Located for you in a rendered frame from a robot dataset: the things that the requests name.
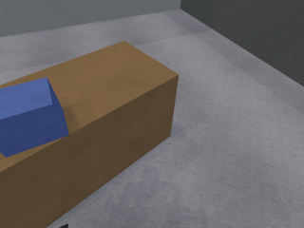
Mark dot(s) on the carton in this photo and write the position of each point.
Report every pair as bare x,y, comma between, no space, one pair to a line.
30,115

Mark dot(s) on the pedestal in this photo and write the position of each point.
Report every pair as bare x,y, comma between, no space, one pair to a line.
118,104

